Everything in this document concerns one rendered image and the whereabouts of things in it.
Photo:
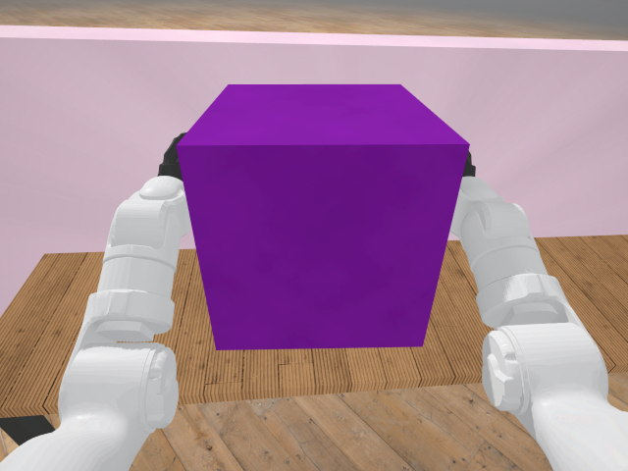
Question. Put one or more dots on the table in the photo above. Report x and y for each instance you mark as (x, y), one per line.
(40, 327)

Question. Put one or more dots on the left robot forearm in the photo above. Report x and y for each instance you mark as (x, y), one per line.
(133, 300)

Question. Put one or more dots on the right robot forearm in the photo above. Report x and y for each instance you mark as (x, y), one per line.
(514, 287)

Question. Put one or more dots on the carton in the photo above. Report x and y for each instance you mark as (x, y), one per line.
(320, 213)

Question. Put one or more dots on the robot right upper arm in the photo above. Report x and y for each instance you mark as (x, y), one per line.
(550, 376)

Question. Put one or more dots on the left robot hand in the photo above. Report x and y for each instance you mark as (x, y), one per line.
(171, 165)

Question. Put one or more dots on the right robot hand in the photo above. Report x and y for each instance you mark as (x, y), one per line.
(469, 169)

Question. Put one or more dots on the robot left upper arm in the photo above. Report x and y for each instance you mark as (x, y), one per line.
(115, 395)

